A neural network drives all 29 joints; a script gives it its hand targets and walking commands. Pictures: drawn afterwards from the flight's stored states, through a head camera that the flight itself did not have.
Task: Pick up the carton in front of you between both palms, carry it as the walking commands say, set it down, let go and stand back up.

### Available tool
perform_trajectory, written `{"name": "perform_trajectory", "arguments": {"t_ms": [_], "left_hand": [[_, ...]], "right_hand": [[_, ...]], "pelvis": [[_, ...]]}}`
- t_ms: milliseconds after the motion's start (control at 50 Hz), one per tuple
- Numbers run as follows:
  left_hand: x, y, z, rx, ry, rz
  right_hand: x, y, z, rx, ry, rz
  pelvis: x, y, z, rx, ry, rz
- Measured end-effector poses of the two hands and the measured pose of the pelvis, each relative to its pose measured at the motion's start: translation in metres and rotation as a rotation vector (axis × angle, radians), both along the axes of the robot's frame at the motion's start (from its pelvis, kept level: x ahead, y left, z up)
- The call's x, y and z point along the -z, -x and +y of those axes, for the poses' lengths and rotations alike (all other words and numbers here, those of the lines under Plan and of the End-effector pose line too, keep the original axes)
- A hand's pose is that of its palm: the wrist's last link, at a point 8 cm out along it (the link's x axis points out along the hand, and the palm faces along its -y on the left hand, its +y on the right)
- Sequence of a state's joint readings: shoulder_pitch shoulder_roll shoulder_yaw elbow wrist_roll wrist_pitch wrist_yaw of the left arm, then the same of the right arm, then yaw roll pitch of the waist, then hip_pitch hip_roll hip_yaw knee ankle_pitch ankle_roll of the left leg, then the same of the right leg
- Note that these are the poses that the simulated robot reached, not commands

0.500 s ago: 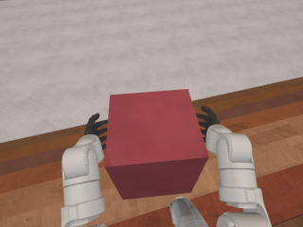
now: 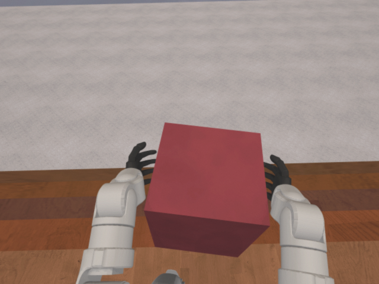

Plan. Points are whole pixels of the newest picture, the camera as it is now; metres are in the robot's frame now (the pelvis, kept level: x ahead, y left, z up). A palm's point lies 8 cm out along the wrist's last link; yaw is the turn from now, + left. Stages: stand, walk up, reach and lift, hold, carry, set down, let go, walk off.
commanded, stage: carry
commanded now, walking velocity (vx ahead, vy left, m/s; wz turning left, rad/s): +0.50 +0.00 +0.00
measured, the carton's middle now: (203, 194) +0.33 +0.02 +0.00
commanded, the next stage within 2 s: none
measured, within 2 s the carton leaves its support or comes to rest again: neither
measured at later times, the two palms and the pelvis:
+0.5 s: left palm (167, 131) +0.70 +0.19 -0.16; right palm (242, 130) +0.73 -0.11 -0.16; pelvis +0.40 +0.01 -0.25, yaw +0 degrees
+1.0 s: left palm (188, 116) +1.10 +0.15 -0.42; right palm (238, 121) +1.08 -0.15 -0.42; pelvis +0.79 +0.04 -0.47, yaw +0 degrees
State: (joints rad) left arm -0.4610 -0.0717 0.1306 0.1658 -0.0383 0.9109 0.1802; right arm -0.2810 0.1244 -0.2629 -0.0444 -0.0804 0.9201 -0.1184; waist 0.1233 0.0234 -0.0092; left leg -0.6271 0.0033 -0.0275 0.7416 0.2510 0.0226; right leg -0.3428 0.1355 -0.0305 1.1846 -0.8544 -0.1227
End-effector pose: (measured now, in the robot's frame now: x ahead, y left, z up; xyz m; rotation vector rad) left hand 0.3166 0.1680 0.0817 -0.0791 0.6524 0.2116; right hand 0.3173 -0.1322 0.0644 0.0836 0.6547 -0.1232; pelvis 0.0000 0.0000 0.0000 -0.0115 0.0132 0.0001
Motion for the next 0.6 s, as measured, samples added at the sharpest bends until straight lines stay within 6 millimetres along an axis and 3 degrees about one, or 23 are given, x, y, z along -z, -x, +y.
{"name": "perform_trajectory", "arguments": {"t_ms": [120,220,320,420,520,600], "left_hand": [[0.057,-0.117,-0.016,0.131,-0.012,-0.097],[0.124,-0.175,-0.019,0.139,0.004,0.01],[0.174,-0.234,-0.006,0.08,0.034,0.042],[0.21,-0.318,0.002,0.026,0.03,-0.063],[0.251,-0.396,0.021,-0.063,-0.002,-0.112],[0.299,-0.448,0.023,-0.063,0.024,-0.011]], "right_hand": [[0.051,-0.088,-0.013,0.106,0.014,-0.09],[0.109,-0.145,-0.017,0.125,0.006,0.019],[0.147,-0.225,-0.005,0.088,0.003,0.052],[0.178,-0.326,0.003,0.03,0.022,-0.054],[0.232,-0.427,0.023,-0.083,0.037,-0.112],[0.283,-0.477,0.025,-0.076,0.039,-0.009]], "pelvis": [[0.08,-0.102,0.026,-0.014,-0.012,-0.017],[0.113,-0.168,0.036,-0.006,-0.039,-0.003],[0.142,-0.239,0.03,-0.008,-0.023,0.003],[0.198,-0.326,0.016,-0.011,-0.038,-0.013],[0.265,-0.415,0.004,0.005,-0.021,-0.026],[0.291,-0.471,0.0,0.006,0.009,-0.009]]}}
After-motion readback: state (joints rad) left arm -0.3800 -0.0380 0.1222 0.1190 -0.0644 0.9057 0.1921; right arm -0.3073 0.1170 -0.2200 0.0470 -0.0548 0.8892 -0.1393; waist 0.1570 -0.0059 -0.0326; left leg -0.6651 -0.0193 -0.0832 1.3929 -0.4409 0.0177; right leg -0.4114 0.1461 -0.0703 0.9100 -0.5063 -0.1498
